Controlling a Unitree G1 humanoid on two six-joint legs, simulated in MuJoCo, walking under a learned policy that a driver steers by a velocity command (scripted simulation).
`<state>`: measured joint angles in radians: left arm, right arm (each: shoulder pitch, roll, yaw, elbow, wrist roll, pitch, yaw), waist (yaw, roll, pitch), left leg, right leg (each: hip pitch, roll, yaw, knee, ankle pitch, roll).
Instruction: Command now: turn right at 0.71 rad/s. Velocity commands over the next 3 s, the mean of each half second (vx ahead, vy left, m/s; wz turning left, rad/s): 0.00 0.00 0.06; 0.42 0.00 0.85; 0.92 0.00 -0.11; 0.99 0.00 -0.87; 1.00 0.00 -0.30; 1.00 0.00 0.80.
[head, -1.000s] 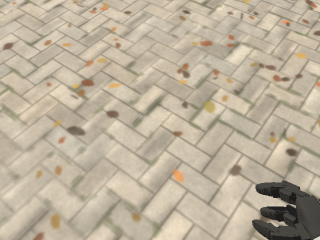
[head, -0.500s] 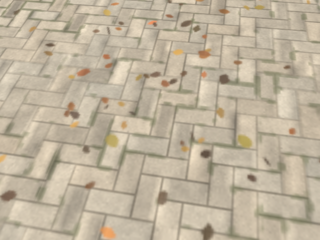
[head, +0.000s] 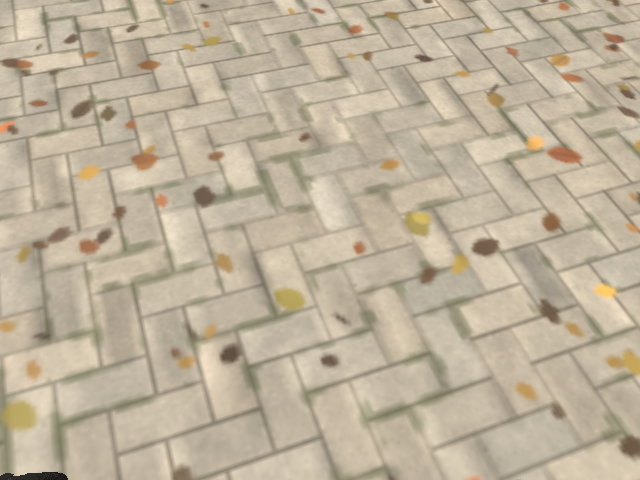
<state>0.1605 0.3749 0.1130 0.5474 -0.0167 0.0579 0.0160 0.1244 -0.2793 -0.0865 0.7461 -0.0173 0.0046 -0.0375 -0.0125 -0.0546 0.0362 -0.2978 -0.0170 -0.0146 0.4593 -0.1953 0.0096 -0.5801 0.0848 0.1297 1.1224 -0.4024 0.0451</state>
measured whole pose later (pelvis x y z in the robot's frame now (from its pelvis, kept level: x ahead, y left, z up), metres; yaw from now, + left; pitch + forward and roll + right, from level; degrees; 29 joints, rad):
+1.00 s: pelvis +0.12 +0.06 +0.01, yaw +32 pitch +4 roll -2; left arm 0.09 0.31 0.07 0.69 0.04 0.00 -0.04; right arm 0.43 -0.32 -0.07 0.69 -0.01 -0.01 0.03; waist -0.08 -0.03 -0.04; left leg -0.11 -0.08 -0.25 0.38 -0.32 0.08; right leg -0.57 -0.03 0.04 0.69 -0.15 0.11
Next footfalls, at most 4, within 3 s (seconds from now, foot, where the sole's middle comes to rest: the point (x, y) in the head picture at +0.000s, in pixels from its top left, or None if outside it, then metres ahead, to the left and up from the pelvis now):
0.24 right None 0.02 -0.15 -0.78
0.62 left None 0.03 0.11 -0.77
1.10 right None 0.34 0.04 -0.77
1.50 left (107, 440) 0.54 0.43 -0.78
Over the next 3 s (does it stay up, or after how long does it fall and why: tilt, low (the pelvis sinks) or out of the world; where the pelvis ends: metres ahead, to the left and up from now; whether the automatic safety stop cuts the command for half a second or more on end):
stays up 1.83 0.36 0.00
